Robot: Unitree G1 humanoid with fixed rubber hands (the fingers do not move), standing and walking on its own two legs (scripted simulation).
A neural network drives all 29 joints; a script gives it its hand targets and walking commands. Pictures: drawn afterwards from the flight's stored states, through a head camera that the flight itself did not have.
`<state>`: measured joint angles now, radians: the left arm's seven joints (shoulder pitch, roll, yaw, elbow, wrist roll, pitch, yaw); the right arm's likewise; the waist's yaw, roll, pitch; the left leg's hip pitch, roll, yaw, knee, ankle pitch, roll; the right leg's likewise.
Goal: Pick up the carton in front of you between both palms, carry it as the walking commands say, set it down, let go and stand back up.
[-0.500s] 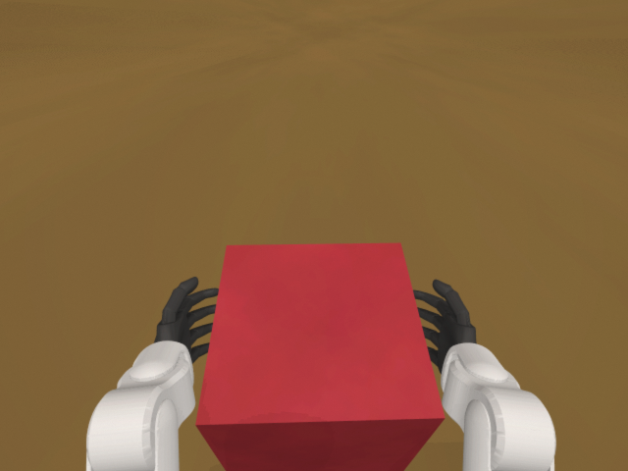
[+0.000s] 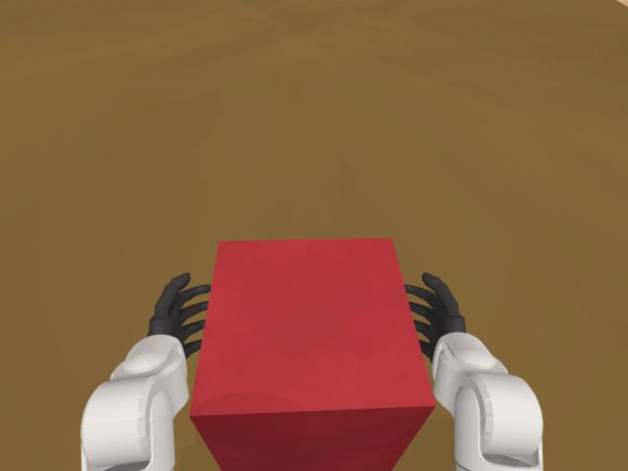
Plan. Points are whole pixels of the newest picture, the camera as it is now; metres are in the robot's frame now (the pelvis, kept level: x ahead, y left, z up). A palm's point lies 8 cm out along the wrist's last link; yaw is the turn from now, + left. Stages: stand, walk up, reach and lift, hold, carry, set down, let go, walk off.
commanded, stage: carry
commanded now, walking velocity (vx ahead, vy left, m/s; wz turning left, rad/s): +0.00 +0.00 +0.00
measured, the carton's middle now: (308, 364) +0.25 +0.00 +0.01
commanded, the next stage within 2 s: hold in 1.72 s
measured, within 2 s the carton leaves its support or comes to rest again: neither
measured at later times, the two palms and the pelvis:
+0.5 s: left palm (201, 276) +0.33 +0.14 +0.09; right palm (440, 284) +0.32 -0.16 +0.09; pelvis +0.09 -0.01 +0.00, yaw -1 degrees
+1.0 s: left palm (211, 298) +0.33 +0.13 +0.03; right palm (429, 305) +0.32 -0.17 +0.03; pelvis +0.05 -0.01 +0.01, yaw -1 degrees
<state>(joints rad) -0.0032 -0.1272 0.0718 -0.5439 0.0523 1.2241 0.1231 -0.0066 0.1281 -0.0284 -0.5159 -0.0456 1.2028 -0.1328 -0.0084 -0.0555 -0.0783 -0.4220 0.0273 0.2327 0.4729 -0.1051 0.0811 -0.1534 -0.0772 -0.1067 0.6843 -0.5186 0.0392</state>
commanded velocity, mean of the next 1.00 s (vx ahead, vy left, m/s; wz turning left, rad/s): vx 0.00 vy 0.00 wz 0.00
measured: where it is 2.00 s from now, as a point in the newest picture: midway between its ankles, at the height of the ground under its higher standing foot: outside the picture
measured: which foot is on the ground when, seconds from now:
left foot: down 0.00-1.00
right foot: up 0.00-0.08, down 0.10-1.00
